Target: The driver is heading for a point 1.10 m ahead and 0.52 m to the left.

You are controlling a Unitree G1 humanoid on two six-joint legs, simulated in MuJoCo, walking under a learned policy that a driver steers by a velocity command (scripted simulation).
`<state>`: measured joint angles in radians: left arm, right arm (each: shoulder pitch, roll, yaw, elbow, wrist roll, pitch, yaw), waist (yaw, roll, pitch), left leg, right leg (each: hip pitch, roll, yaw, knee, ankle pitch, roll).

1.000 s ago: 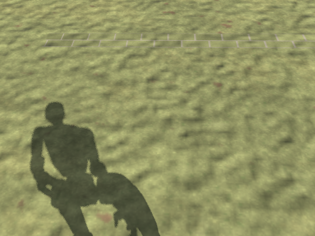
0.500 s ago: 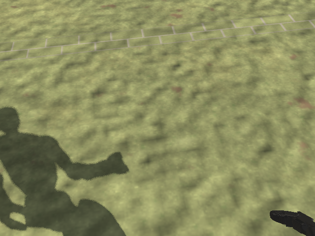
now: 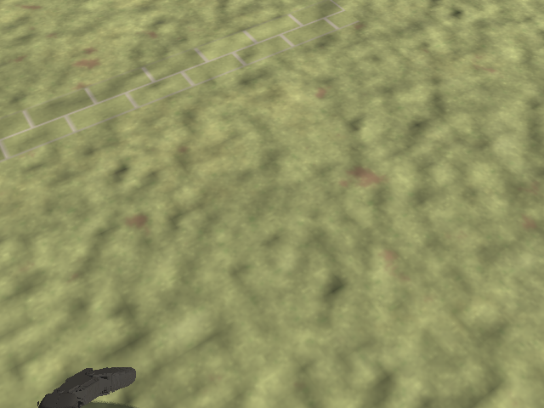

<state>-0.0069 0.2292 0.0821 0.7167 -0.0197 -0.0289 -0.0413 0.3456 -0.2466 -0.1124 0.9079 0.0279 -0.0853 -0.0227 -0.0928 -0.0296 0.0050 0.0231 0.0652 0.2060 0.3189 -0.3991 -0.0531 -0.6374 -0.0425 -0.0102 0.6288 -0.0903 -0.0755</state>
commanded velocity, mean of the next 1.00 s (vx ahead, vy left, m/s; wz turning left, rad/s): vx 0.50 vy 0.00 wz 0.38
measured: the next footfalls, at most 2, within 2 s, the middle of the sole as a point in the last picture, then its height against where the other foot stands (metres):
right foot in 0.04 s outside the picture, level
left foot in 0.58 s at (197, 402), level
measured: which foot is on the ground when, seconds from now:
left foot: down 0.00-0.06, up 0.08-0.56, down 0.58-1.00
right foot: up 0.00-0.02, down 0.04-0.56, up 0.58-1.00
